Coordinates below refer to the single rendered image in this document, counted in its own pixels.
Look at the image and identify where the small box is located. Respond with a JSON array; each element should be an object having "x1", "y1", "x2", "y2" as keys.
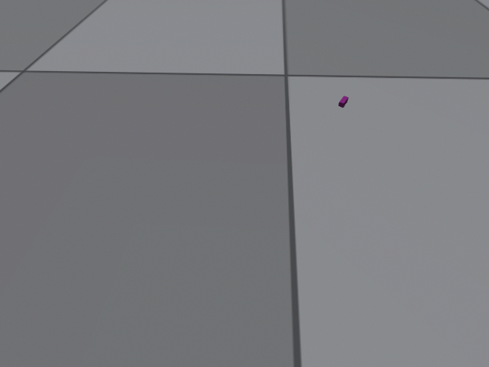
[{"x1": 338, "y1": 96, "x2": 348, "y2": 107}]

